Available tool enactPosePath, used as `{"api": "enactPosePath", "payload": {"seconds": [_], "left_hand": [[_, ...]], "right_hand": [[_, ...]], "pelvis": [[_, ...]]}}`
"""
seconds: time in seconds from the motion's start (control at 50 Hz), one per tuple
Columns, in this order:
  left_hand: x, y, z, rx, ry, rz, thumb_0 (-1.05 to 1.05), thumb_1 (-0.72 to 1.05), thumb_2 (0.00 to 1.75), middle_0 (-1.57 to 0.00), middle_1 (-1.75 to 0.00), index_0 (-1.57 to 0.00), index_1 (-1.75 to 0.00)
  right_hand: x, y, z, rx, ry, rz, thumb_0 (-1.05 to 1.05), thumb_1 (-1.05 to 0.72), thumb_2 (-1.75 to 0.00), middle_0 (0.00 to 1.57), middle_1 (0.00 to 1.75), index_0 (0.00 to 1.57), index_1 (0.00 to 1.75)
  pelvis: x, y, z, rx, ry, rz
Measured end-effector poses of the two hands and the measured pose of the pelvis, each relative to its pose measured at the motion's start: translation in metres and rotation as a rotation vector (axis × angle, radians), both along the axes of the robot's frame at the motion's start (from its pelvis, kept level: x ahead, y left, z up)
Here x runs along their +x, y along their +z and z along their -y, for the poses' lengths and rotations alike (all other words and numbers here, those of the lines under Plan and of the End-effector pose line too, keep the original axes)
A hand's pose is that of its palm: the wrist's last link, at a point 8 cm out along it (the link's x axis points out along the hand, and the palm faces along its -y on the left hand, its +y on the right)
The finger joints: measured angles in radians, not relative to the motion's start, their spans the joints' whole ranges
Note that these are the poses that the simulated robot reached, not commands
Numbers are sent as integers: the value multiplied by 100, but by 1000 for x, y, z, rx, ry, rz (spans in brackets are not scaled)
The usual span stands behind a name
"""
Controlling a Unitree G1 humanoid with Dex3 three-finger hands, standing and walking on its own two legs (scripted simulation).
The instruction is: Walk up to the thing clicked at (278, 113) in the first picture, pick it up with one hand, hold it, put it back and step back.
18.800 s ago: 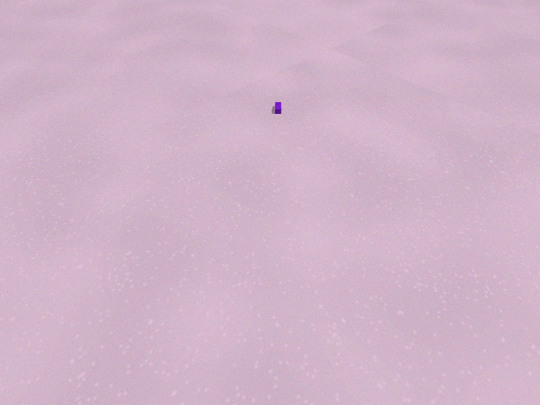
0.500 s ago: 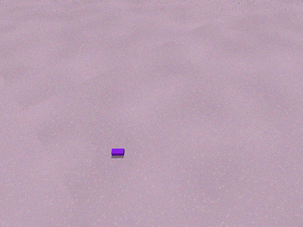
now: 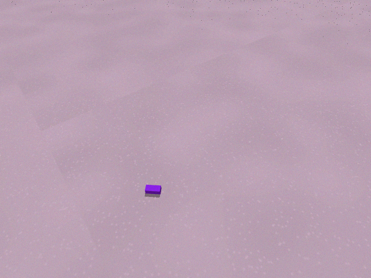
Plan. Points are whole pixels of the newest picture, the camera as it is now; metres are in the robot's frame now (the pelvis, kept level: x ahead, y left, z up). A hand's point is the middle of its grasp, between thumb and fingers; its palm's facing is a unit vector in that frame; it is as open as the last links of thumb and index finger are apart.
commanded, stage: walk up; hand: left
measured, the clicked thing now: (153, 189) +0.77 +0.24 -0.76
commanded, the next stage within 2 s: stand in 2.00 s
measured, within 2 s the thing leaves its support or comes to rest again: neither
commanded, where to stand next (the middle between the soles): +0.37 -0.01 m, yaw -4 degrees
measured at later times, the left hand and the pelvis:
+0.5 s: hand (96, 242) +0.25 +0.26 -0.14, palm faces -0.09 -0.91 -0.39, open 7.4 cm; pelvis +0.16 -0.01 -0.02, yaw -2 degrees
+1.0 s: hand (115, 220) +0.32 +0.24 -0.17, palm faces -0.04 -0.94 -0.34, open 7.4 cm; pelvis +0.24 -0.02 -0.02, yaw -1 degrees
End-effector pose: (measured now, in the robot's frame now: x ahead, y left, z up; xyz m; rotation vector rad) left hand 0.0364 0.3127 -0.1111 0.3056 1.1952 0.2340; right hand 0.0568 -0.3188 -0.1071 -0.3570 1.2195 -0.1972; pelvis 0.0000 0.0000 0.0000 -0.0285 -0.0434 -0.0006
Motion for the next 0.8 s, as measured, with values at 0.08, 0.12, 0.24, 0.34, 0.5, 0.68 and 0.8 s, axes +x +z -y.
{"api": "enactPosePath", "payload": {"seconds": [0.08, 0.12, 0.24, 0.34, 0.5, 0.68, 0.8], "left_hand": [[0, -14, -28, 7, 6, -72, 0, 90, 90, -21, -30, -20, -30], [7, -20, -36, 12, -1, -105, 0, 90, 90, -21, -30, -20, -30], [54, -12, -38, -1, -48, -98, 1, 90, 90, -20, -30, -20, -30], [104, -2, -29, -2, -99, -73, 1, 90, 90, -20, -30, -20, -30], [212, 7, 6, 41, -147, 76, 0, 90, 90, -21, -30, -20, -30], [261, 21, 37, 34, -133, 146, 0, 90, 90, -21, -30, -20, -30], [273, -1, 31, 20, -113, 92, 0, 90, 90, -21, -30, -20, -30]], "right_hand": [[28, 5, -8, -36, 16, 52, 0, -91, -90, 20, 30, 20, 29], [34, 6, -12, -51, 6, 78, 0, -91, -90, 20, 30, 20, 29], [40, 15, -23, -39, -33, 55, 0, -91, -90, 20, 30, 20, 30], [53, 12, -23, -14, -50, 37, 0, -91, -90, 21, 30, 20, 30], [99, -24, 6, 30, -63, 14, 0, -90, -90, 21, 30, 20, 30], [187, -18, 18, 39, -5, 61, 1, -91, -90, 20, 30, 20, 29], [219, -15, 19, -9, 11, 50, 0, -91, -90, 20, 30, 20, 29]], "pelvis": [[21, -10, -16, 10, 5, 10], [30, -14, -22, 24, -2, 13], [65, -4, -25, 40, -17, 13], [97, -1, -20, 44, -29, 16], [158, -20, 10, 42, -31, 26], [203, -9, 25, 40, -24, 13], [226, -17, 22, 31, -23, 3]]}}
